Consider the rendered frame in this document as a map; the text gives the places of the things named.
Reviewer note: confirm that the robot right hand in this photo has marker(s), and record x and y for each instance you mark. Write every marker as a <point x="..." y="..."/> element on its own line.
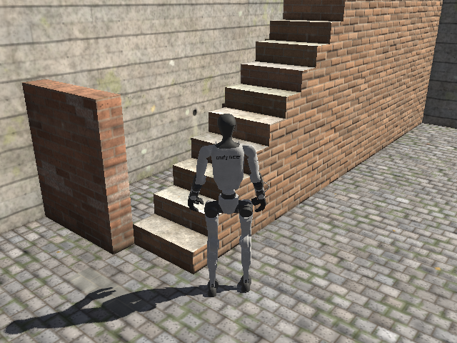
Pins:
<point x="255" y="201"/>

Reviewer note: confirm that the left robot forearm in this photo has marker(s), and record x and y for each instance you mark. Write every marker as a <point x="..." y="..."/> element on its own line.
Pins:
<point x="195" y="189"/>

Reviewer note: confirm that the right robot thigh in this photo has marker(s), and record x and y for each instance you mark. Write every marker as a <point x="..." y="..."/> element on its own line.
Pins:
<point x="245" y="209"/>

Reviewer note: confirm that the humanoid robot torso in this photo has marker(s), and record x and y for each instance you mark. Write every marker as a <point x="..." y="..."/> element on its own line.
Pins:
<point x="228" y="174"/>

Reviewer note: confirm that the right robot forearm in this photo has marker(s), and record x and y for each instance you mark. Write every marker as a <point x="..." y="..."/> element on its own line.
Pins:
<point x="259" y="188"/>

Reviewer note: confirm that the robot left upper arm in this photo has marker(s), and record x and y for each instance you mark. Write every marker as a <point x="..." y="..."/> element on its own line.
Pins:
<point x="202" y="162"/>

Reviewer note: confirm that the robot left hand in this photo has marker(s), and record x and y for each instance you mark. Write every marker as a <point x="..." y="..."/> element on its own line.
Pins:
<point x="192" y="202"/>

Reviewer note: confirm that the robot right upper arm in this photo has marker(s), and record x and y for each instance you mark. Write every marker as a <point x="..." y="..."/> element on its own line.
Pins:
<point x="250" y="151"/>

